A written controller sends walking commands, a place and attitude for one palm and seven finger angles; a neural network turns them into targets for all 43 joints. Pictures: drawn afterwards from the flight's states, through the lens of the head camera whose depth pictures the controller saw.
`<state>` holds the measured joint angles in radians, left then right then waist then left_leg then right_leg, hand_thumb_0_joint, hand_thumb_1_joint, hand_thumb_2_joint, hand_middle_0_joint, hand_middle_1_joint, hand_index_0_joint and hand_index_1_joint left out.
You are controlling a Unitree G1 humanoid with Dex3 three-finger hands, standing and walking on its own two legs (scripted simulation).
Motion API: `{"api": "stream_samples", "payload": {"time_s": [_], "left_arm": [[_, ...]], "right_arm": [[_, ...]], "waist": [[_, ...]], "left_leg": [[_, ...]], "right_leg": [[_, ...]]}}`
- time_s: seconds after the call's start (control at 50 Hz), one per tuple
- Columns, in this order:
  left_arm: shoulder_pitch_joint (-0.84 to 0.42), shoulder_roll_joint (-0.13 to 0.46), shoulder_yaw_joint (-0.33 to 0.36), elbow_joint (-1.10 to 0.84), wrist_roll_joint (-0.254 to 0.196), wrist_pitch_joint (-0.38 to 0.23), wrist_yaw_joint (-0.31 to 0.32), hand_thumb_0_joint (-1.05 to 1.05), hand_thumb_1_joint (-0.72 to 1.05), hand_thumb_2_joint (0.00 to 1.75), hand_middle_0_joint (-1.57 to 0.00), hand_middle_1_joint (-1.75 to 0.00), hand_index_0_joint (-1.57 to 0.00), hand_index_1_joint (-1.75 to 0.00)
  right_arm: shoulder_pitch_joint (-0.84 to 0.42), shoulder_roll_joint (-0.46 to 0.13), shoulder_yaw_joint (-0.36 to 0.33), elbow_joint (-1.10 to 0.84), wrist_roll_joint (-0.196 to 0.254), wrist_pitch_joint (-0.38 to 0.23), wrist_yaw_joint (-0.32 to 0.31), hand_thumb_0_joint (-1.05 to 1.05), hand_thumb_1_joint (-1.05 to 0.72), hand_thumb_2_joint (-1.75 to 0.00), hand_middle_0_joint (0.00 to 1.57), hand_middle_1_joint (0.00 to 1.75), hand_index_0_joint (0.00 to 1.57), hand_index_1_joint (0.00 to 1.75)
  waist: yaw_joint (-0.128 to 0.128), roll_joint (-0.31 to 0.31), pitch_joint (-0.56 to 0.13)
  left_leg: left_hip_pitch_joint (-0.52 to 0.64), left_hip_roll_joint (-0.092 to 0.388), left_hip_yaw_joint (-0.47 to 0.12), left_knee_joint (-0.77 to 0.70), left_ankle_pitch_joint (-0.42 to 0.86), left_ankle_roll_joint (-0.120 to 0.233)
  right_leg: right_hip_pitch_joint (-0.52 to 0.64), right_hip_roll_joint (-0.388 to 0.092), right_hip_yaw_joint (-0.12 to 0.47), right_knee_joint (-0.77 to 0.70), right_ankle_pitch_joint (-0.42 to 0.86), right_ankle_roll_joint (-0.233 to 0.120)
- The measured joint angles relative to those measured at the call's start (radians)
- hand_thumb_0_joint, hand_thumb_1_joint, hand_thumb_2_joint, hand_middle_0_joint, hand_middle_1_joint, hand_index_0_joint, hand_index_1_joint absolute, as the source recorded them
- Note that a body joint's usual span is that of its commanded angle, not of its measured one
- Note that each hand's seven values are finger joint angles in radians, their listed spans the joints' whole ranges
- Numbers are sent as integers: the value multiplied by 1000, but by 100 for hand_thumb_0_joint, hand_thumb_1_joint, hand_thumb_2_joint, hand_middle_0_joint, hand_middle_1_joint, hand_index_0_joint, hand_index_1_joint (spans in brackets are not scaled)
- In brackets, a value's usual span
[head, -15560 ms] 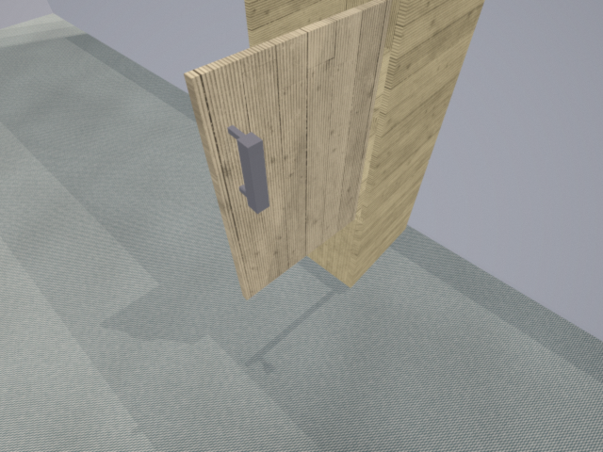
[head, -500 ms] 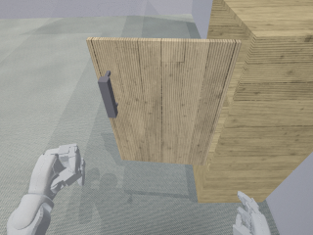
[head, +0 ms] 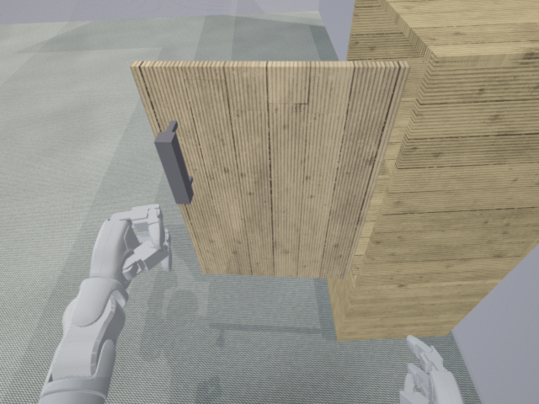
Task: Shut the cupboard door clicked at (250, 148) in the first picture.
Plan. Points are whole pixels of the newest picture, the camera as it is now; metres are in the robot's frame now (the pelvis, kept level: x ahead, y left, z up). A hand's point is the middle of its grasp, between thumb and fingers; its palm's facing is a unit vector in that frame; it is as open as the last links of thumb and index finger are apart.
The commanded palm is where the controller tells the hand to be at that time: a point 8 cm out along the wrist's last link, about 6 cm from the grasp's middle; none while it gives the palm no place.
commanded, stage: bring the fist close to the handle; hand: left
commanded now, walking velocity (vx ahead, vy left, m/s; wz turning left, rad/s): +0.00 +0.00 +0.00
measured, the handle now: (179, 162) +0.48 +0.19 +0.10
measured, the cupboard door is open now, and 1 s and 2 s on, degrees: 84 84 69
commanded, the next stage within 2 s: push the door shut along its arc in 0.90 s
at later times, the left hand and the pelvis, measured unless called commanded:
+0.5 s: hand (184, 205) +0.38 +0.16 +0.11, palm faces +0.02 -1.00 -0.04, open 3.1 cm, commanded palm +0.36 +0.20 +0.11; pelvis +0.00 +0.00 +0.00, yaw -1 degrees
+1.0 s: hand (189, 201) +0.39 +0.15 +0.11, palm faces +0.02 -1.00 -0.04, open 3.1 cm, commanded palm +0.36 +0.20 +0.11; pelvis +0.00 +0.00 +0.00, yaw -1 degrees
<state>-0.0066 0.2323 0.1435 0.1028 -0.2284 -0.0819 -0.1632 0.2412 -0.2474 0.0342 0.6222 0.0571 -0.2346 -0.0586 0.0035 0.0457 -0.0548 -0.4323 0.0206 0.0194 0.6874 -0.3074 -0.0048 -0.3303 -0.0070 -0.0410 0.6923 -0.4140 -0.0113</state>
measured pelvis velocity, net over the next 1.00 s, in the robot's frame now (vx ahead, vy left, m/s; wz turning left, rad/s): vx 0.00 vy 0.00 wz -0.03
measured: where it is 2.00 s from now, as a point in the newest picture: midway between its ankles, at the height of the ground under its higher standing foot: outside the picture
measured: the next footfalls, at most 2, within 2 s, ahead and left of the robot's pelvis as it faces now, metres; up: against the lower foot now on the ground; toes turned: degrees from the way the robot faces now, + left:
none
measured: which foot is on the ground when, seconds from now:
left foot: down 0.00-1.00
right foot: down 0.00-1.00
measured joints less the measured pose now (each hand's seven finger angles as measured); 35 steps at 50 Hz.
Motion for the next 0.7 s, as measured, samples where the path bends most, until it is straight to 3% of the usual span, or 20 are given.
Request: {"api": "stream_samples", "payload": {"time_s": [0.58,0.7], "left_arm": [[-376,22,37,421,40,-67,48,1,90,90,-130,-150,-130,-150],[-388,21,48,458,40,-85,43,1,90,90,-130,-150,-129,-150]], "right_arm": [[16,-8,-22,39,0,124,17,2,-90,-90,20,30,20,30],[41,-10,-29,34,1,144,26,2,-90,-90,20,30,20,30]], "waist": [[-33,-14,-1],[-40,-11,-7]], "left_leg": [[-22,11,8,-18,8,-7],[-27,14,16,-22,9,-6]], "right_leg": [[-29,11,9,-13,10,-7],[-39,13,17,-16,14,-6]]}}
